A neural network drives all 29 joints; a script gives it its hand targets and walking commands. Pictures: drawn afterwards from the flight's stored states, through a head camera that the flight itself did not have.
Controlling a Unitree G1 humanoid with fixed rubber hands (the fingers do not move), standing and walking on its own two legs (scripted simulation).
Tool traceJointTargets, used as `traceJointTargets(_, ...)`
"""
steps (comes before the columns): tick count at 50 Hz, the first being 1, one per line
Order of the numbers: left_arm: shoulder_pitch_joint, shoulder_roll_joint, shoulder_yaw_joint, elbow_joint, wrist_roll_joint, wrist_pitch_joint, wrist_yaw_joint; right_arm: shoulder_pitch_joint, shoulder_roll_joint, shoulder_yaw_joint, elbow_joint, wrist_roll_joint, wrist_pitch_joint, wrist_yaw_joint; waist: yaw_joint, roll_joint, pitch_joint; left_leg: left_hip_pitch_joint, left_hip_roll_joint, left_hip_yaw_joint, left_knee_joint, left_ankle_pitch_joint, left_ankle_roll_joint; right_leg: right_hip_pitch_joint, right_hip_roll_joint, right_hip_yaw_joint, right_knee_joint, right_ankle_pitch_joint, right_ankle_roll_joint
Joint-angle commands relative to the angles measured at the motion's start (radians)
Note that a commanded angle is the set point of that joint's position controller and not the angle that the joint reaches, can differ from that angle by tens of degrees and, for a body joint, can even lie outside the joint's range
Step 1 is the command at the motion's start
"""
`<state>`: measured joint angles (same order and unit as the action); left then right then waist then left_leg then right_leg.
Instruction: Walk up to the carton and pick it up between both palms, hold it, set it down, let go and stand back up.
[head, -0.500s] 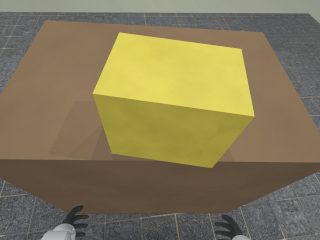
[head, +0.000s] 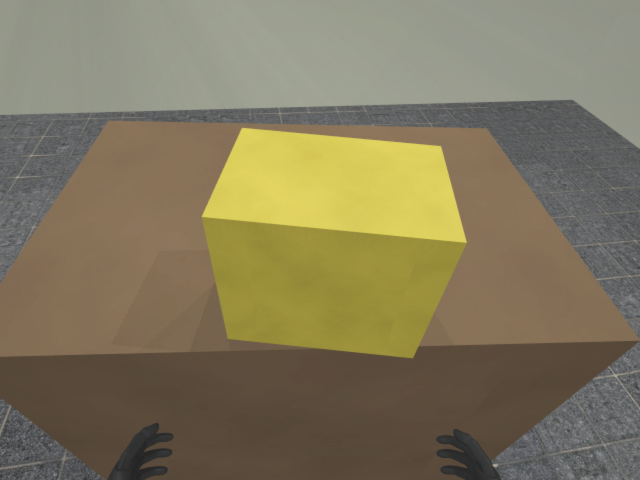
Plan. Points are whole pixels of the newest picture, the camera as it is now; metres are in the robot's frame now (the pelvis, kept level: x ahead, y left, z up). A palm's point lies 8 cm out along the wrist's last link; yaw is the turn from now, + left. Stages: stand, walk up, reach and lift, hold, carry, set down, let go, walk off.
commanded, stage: let go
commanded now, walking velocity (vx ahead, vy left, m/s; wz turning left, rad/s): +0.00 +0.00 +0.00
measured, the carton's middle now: (329, 246) +0.38 -0.02 +0.12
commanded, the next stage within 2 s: stand in 0.32 s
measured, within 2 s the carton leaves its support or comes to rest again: neither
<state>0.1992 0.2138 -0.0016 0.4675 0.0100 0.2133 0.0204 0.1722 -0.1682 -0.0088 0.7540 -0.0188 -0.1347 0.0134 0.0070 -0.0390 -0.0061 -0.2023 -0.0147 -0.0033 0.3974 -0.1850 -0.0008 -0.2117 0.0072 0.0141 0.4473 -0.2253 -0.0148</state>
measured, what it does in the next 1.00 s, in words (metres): stands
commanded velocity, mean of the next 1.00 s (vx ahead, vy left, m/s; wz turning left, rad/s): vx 0.00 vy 0.00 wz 0.00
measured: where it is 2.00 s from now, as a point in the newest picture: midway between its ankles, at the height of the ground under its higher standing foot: outside the picture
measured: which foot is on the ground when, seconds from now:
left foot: down 0.00-1.00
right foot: down 0.00-1.00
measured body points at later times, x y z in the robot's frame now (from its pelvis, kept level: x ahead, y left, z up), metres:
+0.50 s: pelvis +0.03 +0.01 -0.01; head +0.04 +0.01 +0.44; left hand +0.16 +0.24 -0.11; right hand +0.13 -0.23 -0.13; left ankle +0.02 +0.12 -0.74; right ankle +0.01 -0.11 -0.74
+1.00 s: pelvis +0.03 +0.02 -0.01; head +0.03 +0.03 +0.44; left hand +0.05 +0.25 -0.16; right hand +0.02 -0.21 -0.16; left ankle +0.02 +0.12 -0.74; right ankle +0.01 -0.11 -0.74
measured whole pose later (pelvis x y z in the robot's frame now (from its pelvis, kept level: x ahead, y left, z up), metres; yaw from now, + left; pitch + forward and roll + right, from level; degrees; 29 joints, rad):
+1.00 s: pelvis +0.03 +0.02 -0.01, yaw -3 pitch +1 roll +0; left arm 0.40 0.17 0.00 0.93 0.03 -0.03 0.03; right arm 0.34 -0.18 -0.04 1.03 -0.03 -0.01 -0.01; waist 0.00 0.00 -0.04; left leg -0.25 0.00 0.06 0.54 -0.31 0.03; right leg -0.25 0.02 0.07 0.53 -0.30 0.02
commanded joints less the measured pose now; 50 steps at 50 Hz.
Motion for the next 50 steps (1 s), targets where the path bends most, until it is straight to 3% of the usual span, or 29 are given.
traceJointTargets(1, -0.109, 0.099, 0.022, -0.139, -0.012, -0.069, 0.017, -0.123, -0.149, -0.062, -0.14, -0.015, -0.078, -0.018, -0.001, 0.031, -0.046, -0.172, 0.012, 0.023, -0.091, -0.144, 0.027, 0.107, 0.012, 0.022, -0.007, -0.023, -0.004)
traceJointTargets(6, -0.087, 0.09, 0.014, -0.145, -0.013, -0.083, 0.032, -0.094, -0.151, -0.058, -0.145, -0.014, -0.089, -0.013, 0.001, 0.046, -0.057, -0.239, 0.032, 0.023, -0.104, -0.151, 0.038, 0.174, 0.026, 0.019, 0.041, 0.021, -0.009)
traceJointTargets(15, -0.045, 0.101, 0.009, -0.15, -0.012, -0.081, 0.032, -0.058, -0.127, -0.038, -0.128, 0.001, -0.098, -0.006, 0.003, 0.028, -0.081, -0.107, 0.014, 0.01, -0.056, -0.015, 0.014, 0.088, 0.008, 0.035, 0.0, 0.095, -0.007)
traceJointTargets(16, 0.018, 0.094, 0.001, -0.27, -0.036, -0.093, 0.039, -0.039, -0.156, -0.068, -0.19, 0.018, -0.139, 0.012, 0.014, 0.08, -0.149, -0.02, -0.011, 0.027, 0.005, 0.029, -0.005, 0.031, -0.004, 0.039, 0.014, 0.103, 0.001)
traceJointTargets(17, 0.173, 0.084, 0.03, 0.015, 0.076, -0.208, 0.006, 0.069, -0.112, -0.033, -0.003, -0.044, -0.005, 0.014, 0.067, 0.15, -0.076, -0.022, 0.117, -0.083, 0.043, 0.013, 0.079, -0.078, -0.067, 0.085, -0.033, -0.01, 0.005)
traceJointTargets(18, 0.192, 0.11, 0.03, 0.017, 0.081, -0.244, -0.006, 0.113, -0.121, -0.045, -0.043, -0.062, 0.052, 0.009, 0.019, 0.08, -0.038, -0.051, 0.117, -0.079, 0.08, -0.049, 0.084, -0.096, -0.09, 0.128, -0.064, -0.047, -0.007)
traceJointTargets(19, 0.128, 0.115, 0.031, 0.01, 0.074, -0.275, -0.015, 0.124, -0.126, -0.048, -0.052, -0.054, 0.076, 0.003, -0.018, 0.002, -0.03, -0.046, 0.101, -0.068, 0.097, -0.015, 0.07, -0.109, -0.102, 0.149, -0.058, 0.015, -0.016)
traceJointTargets(20, 0.096, 0.095, 0.028, 0.015, 0.066, -0.294, -0.023, 0.128, -0.135, -0.049, -0.048, -0.044, 0.081, 0.005, -0.023, -0.023, -0.051, -0.033, 0.103, -0.064, 0.102, 0.013, 0.063, -0.112, -0.092, 0.147, -0.045, 0.074, -0.024)
traceJointTargets(25, 0.135, 0.083, 0.027, 0.085, 0.032, -0.316, -0.021, 0.113, -0.158, -0.057, -0.011, -0.023, 0.068, 0.015, -0.007, 0.011, -0.125, 0.014, 0.104, -0.062, 0.137, 0.174, 0.06, -0.078, -0.074, 0.114, 0.023, 0.282, -0.03)
traceJointTargets(32, 0.212, 0.078, 0.031, 0.209, 0.022, -0.304, 0.001, 0.169, -0.145, -0.054, 0.086, -0.019, 0.077, -0.006, 0.001, 0.065, -0.103, 0.03, 0.124, -0.061, 0.129, 0.358, 0.076, -0.072, -0.063, 0.093, 0.063, 0.24, -0.025)
traceJointTargets(38, 0.255, 0.071, 0.034, 0.311, 0.019, -0.28, 0.013, 0.216, -0.139, -0.056, 0.165, -0.016, 0.096, -0.023, -0.002, 0.058, -0.036, 0.007, 0.123, -0.056, 0.103, 0.294, 0.078, -0.079, -0.066, 0.104, 0.053, 0.212, -0.023)
traceJointTargets(50, 0.264, 0.039, 0.024, 0.458, 0.019, -0.253, 0.016, 0.236, -0.107, -0.047, 0.269, -0.011, 0.119, -0.033, -0.01, 0.032, 0.039, -0.039, 0.114, -0.062, 0.03, 0.025, 0.076, -0.09, -0.064, 0.128, 0.009, 0.14, -0.023)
